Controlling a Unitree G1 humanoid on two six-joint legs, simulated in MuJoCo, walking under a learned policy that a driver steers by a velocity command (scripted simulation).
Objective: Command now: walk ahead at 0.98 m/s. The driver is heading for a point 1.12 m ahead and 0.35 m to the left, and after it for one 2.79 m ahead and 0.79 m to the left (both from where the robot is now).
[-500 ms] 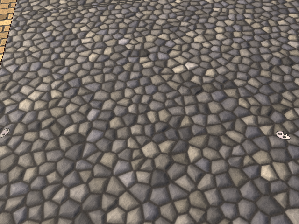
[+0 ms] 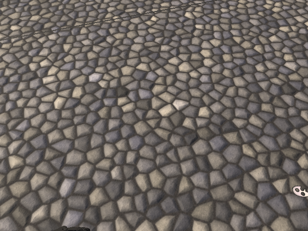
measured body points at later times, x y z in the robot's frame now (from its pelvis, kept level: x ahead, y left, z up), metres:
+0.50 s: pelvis +0.48 +0.00 -0.01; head +0.51 +0.01 +0.44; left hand +0.36 +0.22 -0.15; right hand +0.71 -0.20 -0.11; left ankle +0.68 +0.14 -0.67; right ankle +0.32 -0.08 -0.73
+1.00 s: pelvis +0.95 +0.13 -0.01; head +0.98 +0.17 +0.43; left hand +1.08 +0.45 -0.06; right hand +1.08 -0.14 -0.13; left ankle +0.73 +0.07 -0.73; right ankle +1.20 +0.11 -0.71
